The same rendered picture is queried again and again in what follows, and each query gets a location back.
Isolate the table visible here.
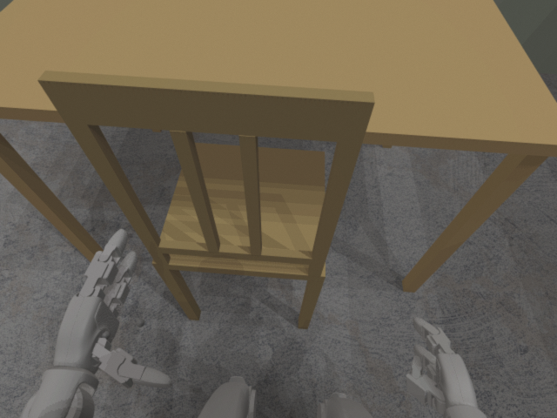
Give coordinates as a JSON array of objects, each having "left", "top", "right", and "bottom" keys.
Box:
[{"left": 0, "top": 0, "right": 557, "bottom": 293}]

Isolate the chair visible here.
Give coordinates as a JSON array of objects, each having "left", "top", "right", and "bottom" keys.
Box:
[{"left": 37, "top": 71, "right": 375, "bottom": 329}]

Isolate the right robot hand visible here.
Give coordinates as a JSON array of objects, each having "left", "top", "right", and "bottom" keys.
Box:
[{"left": 406, "top": 317, "right": 478, "bottom": 416}]

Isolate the left robot forearm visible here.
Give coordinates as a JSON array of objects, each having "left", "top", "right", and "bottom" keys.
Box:
[{"left": 20, "top": 367, "right": 99, "bottom": 418}]

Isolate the right robot thigh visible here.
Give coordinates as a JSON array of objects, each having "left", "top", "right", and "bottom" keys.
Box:
[{"left": 317, "top": 397, "right": 373, "bottom": 418}]

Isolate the left robot thigh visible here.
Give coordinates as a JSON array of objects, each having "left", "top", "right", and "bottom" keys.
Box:
[{"left": 198, "top": 382, "right": 257, "bottom": 418}]

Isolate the robot thigh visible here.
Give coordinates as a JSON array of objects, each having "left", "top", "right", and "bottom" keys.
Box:
[
  {"left": 198, "top": 382, "right": 257, "bottom": 418},
  {"left": 317, "top": 397, "right": 373, "bottom": 418}
]

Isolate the left robot hand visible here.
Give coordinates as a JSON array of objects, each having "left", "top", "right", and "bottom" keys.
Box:
[{"left": 53, "top": 229, "right": 172, "bottom": 388}]

